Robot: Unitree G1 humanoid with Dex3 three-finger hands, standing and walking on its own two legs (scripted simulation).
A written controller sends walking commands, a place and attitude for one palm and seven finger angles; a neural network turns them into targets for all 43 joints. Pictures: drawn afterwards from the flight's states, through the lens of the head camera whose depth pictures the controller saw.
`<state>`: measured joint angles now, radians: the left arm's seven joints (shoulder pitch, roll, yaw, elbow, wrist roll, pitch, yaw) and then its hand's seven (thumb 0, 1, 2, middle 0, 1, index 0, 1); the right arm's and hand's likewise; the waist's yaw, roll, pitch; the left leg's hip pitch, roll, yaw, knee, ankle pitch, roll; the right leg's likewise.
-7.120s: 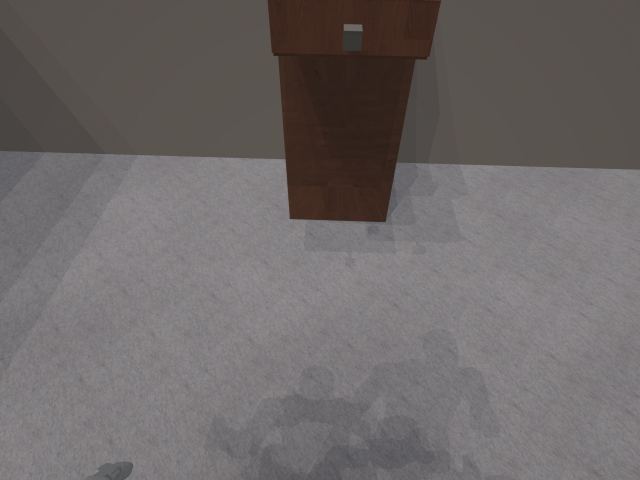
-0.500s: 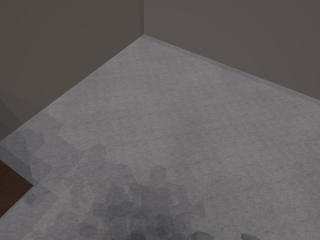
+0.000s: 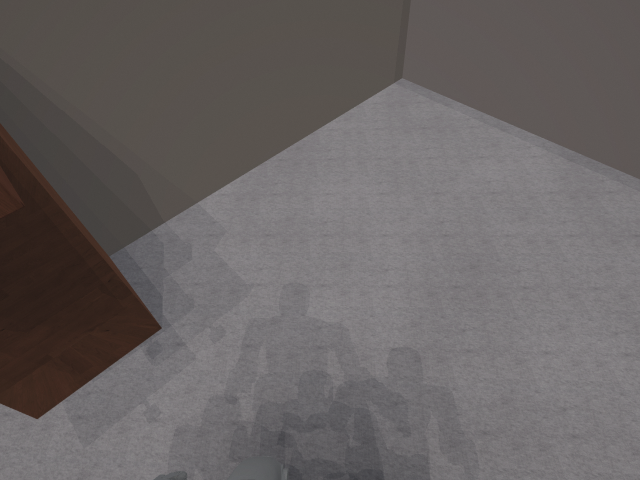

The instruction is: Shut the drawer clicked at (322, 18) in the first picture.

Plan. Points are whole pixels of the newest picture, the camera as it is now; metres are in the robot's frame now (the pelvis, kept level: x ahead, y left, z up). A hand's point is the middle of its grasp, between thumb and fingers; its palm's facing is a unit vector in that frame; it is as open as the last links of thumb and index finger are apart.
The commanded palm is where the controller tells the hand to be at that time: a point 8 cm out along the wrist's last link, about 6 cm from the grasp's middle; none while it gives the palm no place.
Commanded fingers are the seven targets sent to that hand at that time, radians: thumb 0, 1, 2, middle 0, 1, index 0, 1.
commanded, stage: turn to face it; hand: left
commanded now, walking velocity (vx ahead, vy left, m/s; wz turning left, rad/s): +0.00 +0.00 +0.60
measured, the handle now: out of the picture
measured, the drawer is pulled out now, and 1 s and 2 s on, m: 0.28 0.28 0.28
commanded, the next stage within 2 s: take the last steps up to it in 1.18 s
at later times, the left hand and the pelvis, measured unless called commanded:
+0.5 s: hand out of the picture +0.02 +0.29 -0.16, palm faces +0.32 -0.91 -0.27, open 7.4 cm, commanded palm none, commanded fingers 0.00 0.90 0.90 -0.20 -0.30 -0.20 -0.30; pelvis -0.01 +0.05 +0.00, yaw +17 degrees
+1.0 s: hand out of the picture -0.07 +0.19 -0.15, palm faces +0.57 -0.78 -0.27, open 7.4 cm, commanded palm none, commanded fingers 0.00 0.90 0.90 -0.20 -0.30 -0.20 -0.30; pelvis -0.01 -0.01 +0.00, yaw +35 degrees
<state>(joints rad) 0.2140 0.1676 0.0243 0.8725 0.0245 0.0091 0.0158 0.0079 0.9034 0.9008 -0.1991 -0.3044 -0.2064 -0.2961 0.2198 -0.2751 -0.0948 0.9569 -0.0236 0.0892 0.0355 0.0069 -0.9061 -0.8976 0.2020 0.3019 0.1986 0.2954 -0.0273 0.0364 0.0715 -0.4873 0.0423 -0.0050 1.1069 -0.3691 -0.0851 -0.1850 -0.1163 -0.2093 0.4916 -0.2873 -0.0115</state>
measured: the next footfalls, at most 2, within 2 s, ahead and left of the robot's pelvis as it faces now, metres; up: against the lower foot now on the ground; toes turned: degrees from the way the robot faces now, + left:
left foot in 0.18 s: +0.04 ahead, +0.15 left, +0.00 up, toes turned +13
right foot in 0.68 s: +0.08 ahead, -0.08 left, +0.00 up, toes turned +22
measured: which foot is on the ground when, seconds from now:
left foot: up 0.00-0.16, down 0.18-0.68, up 0.70-1.00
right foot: down 0.00-0.18, up 0.20-0.66, down 0.68-1.00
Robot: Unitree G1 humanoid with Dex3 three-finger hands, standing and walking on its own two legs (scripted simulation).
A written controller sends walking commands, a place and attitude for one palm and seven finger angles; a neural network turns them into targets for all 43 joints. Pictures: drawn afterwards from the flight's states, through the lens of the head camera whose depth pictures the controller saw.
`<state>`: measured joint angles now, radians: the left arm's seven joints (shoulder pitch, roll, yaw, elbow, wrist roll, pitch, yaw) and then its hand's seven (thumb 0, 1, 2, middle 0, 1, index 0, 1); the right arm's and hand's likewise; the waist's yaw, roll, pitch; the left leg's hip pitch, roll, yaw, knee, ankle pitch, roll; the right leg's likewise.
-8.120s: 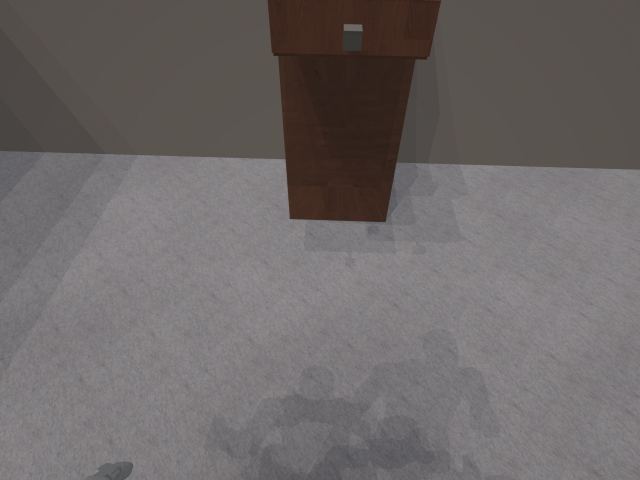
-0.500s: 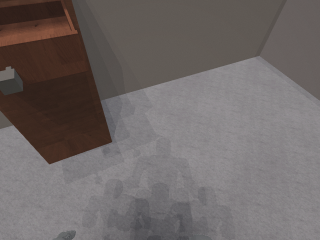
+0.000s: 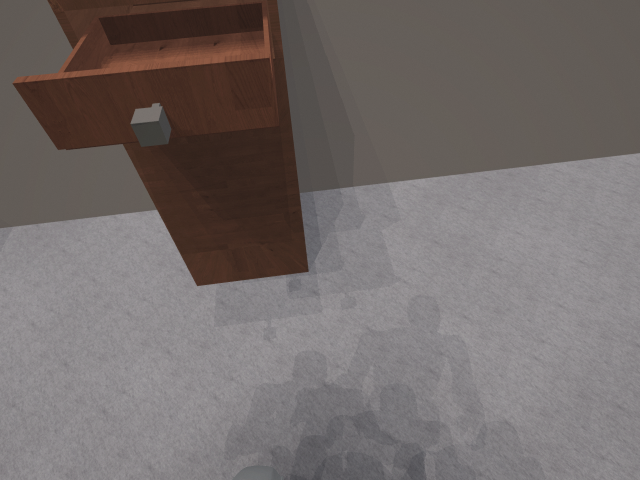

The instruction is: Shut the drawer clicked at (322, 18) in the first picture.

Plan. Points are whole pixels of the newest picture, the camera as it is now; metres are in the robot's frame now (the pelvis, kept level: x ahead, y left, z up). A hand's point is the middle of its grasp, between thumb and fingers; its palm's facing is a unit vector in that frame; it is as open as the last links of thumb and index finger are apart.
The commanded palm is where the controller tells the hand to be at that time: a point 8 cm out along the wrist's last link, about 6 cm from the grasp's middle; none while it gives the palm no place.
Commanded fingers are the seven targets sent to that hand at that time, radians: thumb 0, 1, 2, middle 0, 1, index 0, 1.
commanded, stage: turn to face it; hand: left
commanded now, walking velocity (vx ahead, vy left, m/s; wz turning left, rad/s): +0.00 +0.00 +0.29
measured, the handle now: (153, 119) +0.60 +0.30 +0.14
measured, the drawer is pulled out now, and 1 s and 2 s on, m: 0.28 0.28 0.28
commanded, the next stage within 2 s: take the last steps up to it in 0.18 s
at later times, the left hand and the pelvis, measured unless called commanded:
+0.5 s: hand out of the picture +0.01 +0.26 -0.17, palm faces +0.15 -0.97 -0.21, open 7.4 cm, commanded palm none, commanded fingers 0.00 0.90 0.90 -0.20 -0.30 -0.20 -0.30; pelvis -0.01 +0.06 +0.01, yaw +7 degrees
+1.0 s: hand out of the picture +0.04 +0.14 -0.16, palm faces +0.21 -0.95 -0.21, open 7.3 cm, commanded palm none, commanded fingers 0.00 0.90 0.90 -0.20 -0.30 -0.20 -0.30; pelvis +0.10 -0.02 +0.01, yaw +8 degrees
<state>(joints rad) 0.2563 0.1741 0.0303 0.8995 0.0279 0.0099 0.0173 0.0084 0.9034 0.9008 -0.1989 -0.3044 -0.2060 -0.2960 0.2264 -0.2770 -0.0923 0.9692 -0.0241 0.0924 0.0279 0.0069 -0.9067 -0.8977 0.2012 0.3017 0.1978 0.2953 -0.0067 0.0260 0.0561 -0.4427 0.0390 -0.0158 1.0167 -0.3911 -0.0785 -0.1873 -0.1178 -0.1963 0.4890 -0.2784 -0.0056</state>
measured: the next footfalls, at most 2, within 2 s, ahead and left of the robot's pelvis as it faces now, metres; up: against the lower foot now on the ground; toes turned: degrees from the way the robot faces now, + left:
left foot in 0.14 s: +0.02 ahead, +0.14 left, +0.00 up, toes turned +7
right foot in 0.74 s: +0.11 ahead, -0.09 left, +0.00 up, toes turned +2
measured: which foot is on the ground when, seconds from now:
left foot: up 0.00-0.12, down 0.14-0.74, up 0.76-1.00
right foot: down 0.00-0.14, up 0.16-0.72, down 0.74-1.00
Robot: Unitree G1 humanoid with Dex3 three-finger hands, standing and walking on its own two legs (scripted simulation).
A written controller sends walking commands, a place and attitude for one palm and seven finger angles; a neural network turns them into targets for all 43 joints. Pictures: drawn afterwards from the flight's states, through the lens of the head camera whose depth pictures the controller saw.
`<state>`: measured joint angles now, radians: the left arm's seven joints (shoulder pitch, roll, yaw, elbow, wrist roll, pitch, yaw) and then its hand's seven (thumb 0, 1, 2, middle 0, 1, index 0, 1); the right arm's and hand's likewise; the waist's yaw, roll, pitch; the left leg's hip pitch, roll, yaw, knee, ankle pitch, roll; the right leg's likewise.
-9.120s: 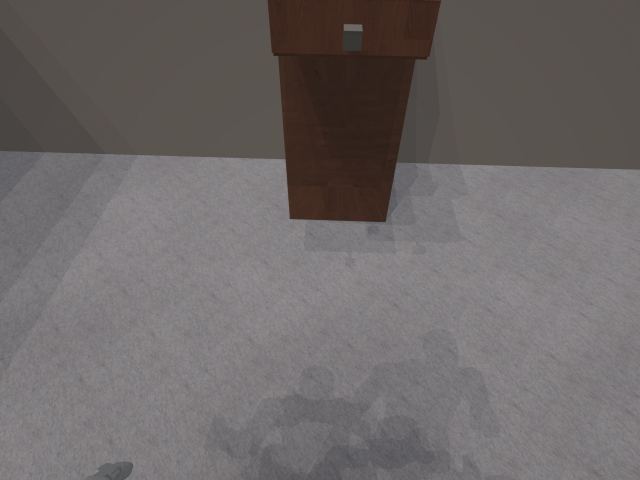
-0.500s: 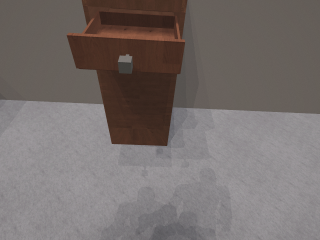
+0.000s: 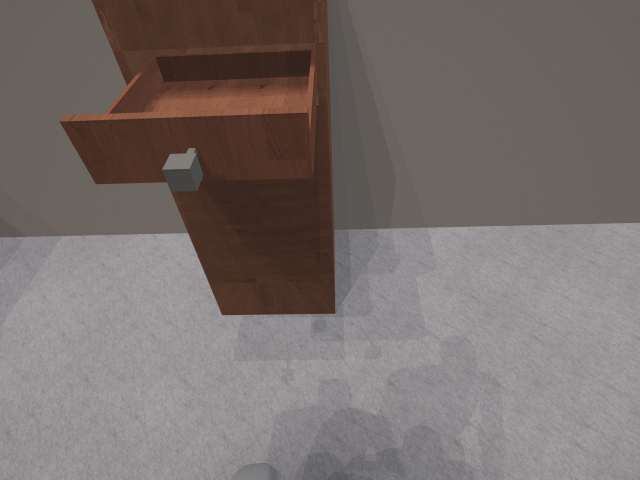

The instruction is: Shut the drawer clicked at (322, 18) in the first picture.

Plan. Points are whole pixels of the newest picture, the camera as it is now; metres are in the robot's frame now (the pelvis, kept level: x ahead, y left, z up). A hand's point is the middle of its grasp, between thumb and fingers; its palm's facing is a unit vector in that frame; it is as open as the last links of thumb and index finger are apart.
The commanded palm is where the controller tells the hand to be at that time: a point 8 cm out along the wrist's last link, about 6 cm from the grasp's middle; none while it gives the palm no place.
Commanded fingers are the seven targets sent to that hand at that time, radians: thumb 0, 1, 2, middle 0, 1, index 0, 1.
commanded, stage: take the last steps up to it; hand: left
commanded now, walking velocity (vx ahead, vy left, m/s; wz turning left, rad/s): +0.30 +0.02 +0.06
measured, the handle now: (186, 164) +0.54 +0.24 +0.13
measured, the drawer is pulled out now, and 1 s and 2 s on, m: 0.28 0.28 0.28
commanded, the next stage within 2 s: come to a stop and stand still in 0.44 s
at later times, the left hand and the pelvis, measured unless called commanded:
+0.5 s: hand out of the picture +0.14 +0.21 -0.19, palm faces +0.11 -0.98 -0.16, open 7.4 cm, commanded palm none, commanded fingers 0.00 0.90 0.90 -0.20 -0.30 -0.20 -0.30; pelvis +0.19 +0.05 -0.01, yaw +0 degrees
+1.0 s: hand (223, 381) +0.32 +0.20 -0.17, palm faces +0.05 -0.96 -0.28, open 7.4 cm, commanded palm none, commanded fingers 0.00 0.90 0.90 -0.20 -0.30 -0.20 -0.30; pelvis +0.23 +0.01 -0.01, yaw +2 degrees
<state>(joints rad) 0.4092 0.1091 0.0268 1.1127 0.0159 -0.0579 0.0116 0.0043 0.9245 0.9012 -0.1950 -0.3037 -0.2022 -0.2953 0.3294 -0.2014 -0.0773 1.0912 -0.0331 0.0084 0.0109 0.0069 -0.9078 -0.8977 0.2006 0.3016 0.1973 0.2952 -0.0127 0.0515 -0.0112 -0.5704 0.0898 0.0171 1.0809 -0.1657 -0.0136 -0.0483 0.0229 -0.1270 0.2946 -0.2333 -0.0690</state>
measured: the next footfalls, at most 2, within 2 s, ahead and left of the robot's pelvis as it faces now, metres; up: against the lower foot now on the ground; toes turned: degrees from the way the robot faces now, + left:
left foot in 0.32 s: +0.24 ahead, +0.13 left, +0.00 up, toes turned +7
right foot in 0.76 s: +0.37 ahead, -0.09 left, +0.00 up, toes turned -5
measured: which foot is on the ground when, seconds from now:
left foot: up 0.00-0.30, down 0.32-0.78, up 0.80-1.00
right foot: down 0.00-0.34, up 0.36-0.74, down 0.76-1.00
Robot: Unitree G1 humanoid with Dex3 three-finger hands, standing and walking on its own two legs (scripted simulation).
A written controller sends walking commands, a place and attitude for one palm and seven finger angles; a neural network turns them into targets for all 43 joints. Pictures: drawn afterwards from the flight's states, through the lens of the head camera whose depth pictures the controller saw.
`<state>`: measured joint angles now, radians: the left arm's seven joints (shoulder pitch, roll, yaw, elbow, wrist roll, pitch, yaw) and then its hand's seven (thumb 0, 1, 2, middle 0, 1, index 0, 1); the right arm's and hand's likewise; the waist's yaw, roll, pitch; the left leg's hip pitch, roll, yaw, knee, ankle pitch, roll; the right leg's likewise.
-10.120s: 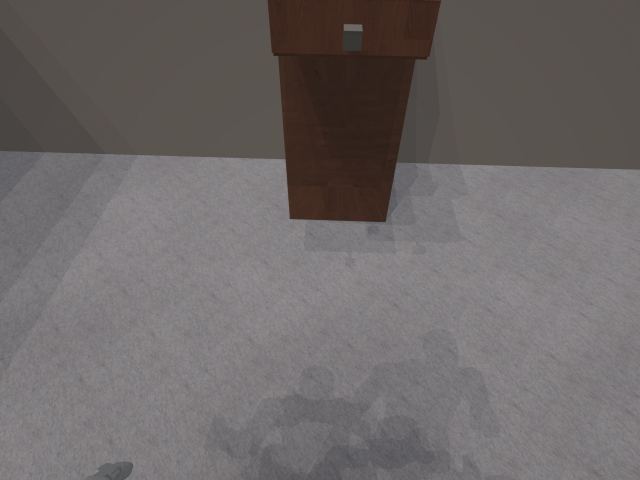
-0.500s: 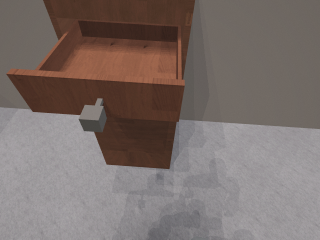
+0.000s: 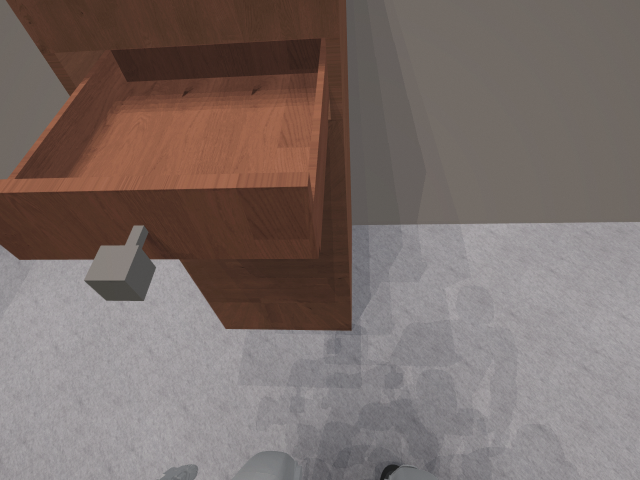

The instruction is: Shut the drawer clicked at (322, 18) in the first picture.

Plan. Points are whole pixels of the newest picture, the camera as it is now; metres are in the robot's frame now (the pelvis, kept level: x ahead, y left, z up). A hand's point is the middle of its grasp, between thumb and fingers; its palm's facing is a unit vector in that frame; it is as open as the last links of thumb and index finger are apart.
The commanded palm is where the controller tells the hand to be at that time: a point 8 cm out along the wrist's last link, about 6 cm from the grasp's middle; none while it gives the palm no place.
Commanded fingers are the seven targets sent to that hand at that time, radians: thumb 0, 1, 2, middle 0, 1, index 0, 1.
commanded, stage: come to a stop and stand still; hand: left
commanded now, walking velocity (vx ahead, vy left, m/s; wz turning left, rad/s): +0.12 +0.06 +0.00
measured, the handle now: (129, 257) +0.31 +0.22 +0.15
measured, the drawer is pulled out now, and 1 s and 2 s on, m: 0.28 0.28 0.28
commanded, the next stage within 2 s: look again from close up in 1.14 s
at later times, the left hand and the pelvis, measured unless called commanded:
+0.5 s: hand out of the picture -0.07 +0.24 -0.17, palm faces +0.00 -0.99 -0.16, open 7.4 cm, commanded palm none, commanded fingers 0.00 0.90 0.90 -0.20 -0.30 -0.20 -0.30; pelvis -0.05 +0.06 +0.02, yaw -3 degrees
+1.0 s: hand out of the picture +0.01 +0.15 -0.16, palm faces +0.05 -0.97 -0.22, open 7.1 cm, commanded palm none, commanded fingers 0.00 0.90 0.90 -0.20 -0.30 -0.20 -0.30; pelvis -0.04 -0.03 +0.00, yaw +0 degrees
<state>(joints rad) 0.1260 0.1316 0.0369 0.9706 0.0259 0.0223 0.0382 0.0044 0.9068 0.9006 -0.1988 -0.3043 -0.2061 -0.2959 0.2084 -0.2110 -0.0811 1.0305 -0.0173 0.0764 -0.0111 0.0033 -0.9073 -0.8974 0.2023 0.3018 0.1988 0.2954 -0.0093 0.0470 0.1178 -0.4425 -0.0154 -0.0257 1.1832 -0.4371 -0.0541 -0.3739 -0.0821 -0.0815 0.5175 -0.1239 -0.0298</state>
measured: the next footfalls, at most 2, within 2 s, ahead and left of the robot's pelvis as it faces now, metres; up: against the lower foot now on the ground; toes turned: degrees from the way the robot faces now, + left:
left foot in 0.20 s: -0.03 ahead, +0.12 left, +0.00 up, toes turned +2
right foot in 0.72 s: -0.01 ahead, -0.10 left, +0.00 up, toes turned -6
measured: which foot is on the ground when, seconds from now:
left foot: up 0.00-0.18, down 0.20-1.00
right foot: down 0.00-0.20, up 0.22-0.70, down 0.72-1.00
